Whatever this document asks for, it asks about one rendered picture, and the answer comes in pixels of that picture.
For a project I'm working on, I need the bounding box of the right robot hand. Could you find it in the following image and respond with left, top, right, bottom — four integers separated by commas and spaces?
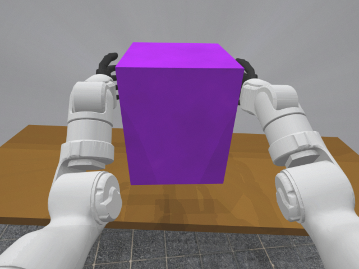
236, 58, 257, 105

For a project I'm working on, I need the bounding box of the left robot forearm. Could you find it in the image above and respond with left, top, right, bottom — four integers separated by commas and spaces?
48, 74, 117, 215

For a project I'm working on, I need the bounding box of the carton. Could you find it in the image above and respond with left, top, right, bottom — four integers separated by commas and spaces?
115, 42, 245, 185

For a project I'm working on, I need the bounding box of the table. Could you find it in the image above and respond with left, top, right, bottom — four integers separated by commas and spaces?
0, 125, 359, 236

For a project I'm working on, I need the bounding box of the robot left upper arm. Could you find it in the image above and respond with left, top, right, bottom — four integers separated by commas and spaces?
0, 171, 122, 269

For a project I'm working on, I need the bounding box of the right robot forearm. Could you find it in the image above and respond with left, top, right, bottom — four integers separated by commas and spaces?
240, 78, 355, 209

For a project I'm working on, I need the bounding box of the robot right upper arm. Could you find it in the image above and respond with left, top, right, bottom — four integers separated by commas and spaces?
275, 160, 359, 269

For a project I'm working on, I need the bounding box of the left robot hand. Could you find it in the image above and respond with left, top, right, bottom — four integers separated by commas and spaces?
96, 53, 119, 100

